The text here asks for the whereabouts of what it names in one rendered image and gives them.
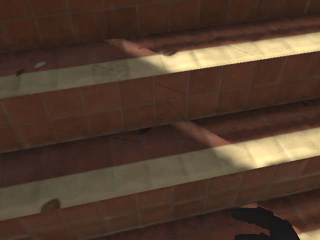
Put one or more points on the robot right hand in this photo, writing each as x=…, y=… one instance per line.
x=279, y=229

